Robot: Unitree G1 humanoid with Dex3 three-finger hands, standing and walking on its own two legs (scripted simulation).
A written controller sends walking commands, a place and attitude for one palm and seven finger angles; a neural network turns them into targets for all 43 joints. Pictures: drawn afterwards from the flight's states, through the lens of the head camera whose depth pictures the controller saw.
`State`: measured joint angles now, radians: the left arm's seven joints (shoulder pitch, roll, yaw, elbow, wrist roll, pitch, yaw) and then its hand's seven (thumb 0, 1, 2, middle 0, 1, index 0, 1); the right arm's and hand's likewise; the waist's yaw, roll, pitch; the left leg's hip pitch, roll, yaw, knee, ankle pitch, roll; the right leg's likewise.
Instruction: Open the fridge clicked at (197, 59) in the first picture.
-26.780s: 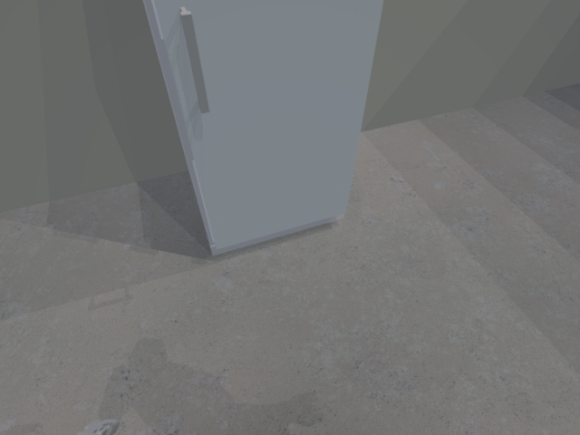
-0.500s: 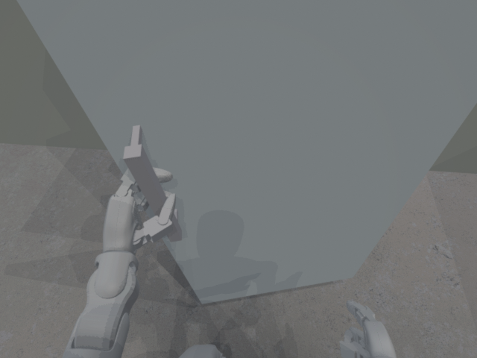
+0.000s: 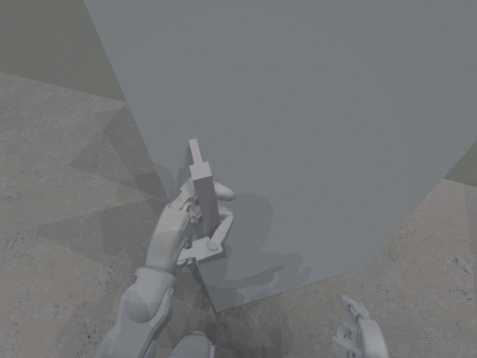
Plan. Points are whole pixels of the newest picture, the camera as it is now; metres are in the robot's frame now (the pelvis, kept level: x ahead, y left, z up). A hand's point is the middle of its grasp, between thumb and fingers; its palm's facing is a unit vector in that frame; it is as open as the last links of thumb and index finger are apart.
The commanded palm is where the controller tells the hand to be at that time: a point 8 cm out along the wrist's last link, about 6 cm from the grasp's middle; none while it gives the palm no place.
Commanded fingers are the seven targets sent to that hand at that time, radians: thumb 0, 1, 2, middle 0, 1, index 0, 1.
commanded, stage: walk backward, drawing the door open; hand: left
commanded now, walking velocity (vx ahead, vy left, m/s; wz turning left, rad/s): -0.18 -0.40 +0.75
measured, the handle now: (208, 208) +0.31 +0.05 +0.10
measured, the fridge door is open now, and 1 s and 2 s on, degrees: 36 63 64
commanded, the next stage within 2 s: stop walking and hold the door back in 1.02 s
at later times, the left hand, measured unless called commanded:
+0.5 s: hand (273, 318) +0.16 -0.03 +0.10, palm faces +0.25 -0.95 -0.19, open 6.5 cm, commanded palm +0.12 +0.00 +0.10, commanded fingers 0.00 0.90 0.90 -0.45 -1.40 -0.45 -1.40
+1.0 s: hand out of the picture +0.08 -0.13 +0.10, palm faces +0.66 -0.72 -0.21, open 6.4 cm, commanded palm +0.02 -0.12 +0.10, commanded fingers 0.00 0.90 0.90 -0.45 -1.40 -0.45 -1.40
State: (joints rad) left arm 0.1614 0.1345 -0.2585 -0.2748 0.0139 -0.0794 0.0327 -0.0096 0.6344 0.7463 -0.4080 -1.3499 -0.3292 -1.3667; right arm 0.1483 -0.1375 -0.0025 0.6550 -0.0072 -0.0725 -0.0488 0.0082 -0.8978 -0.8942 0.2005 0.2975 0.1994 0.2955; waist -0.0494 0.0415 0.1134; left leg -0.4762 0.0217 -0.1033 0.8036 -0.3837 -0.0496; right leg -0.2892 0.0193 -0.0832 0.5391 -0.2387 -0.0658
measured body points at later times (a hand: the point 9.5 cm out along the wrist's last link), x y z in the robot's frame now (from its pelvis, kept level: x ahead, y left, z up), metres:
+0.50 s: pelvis -0.07 -0.21 -0.01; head -0.01 -0.20 +0.43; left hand +0.14 +0.01 +0.11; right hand +0.18 -0.35 -0.11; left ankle -0.08 +0.02 -0.70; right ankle +0.03 -0.32 -0.73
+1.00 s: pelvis -0.04 -0.42 +0.00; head -0.01 -0.37 +0.45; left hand +0.04 -0.09 +0.12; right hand +0.21 -0.49 -0.10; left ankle -0.13 -0.22 -0.73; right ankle +0.09 -0.57 -0.71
